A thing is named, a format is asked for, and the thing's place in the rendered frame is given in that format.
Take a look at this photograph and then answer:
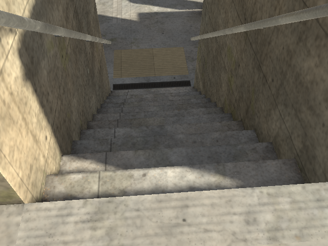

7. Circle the stairs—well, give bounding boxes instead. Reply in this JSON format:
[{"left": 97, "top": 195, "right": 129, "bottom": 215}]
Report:
[{"left": 42, "top": 87, "right": 305, "bottom": 202}]

